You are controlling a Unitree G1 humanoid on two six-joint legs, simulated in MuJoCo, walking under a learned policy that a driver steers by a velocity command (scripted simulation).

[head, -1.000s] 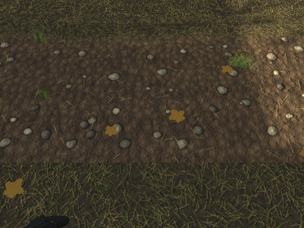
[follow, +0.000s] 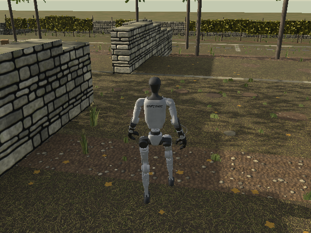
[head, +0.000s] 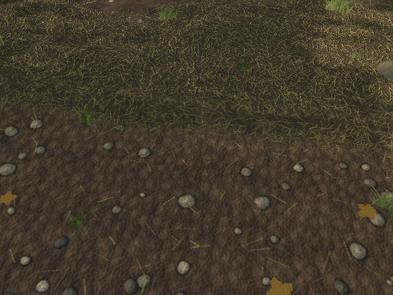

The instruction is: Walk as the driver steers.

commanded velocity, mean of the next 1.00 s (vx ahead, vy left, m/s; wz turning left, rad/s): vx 0.50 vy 0.00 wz -0.11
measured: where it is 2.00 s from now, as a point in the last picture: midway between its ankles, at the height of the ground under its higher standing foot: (229, 161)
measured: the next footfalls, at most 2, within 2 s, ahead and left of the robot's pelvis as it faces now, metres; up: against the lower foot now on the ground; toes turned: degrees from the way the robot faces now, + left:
right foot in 0.18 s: +0.28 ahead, -0.15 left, +0.00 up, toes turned -2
left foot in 0.74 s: +0.57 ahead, +0.10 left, +0.00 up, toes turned +0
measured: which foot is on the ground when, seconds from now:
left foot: down 0.00-0.20, up 0.22-0.72, down 0.74-1.00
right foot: up 0.00-0.16, down 0.18-0.74, up 0.76-1.00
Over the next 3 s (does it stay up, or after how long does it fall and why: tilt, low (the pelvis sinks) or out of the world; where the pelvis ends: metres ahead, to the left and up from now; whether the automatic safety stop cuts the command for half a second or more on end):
stays up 1.57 -0.38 -0.03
